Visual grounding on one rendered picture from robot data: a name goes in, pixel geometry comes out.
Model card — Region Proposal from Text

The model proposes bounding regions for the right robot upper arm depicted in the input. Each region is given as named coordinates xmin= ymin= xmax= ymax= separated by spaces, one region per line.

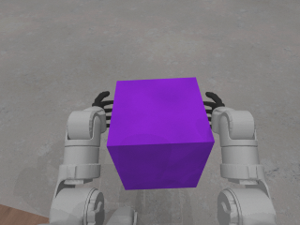
xmin=217 ymin=187 xmax=277 ymax=225

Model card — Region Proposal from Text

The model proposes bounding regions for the left robot forearm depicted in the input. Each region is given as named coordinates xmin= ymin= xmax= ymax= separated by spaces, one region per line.
xmin=49 ymin=106 xmax=107 ymax=223

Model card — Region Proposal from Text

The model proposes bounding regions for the robot left hand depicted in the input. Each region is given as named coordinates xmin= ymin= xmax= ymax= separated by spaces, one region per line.
xmin=92 ymin=91 xmax=113 ymax=128

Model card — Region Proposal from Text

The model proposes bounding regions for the left robot upper arm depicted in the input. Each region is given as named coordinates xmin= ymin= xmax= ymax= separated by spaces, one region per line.
xmin=38 ymin=187 xmax=105 ymax=225

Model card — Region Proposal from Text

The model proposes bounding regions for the carton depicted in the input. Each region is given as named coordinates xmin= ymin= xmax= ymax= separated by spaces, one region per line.
xmin=106 ymin=77 xmax=215 ymax=190

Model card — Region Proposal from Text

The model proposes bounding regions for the robot right hand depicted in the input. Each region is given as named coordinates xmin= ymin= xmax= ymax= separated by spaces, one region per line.
xmin=203 ymin=92 xmax=225 ymax=129

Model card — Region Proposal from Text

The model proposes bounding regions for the right robot forearm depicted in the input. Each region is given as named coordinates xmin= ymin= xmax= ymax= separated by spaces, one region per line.
xmin=211 ymin=106 xmax=277 ymax=222

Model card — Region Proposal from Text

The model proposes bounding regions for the left robot thigh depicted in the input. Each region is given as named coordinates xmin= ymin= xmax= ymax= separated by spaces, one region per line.
xmin=106 ymin=207 xmax=138 ymax=225

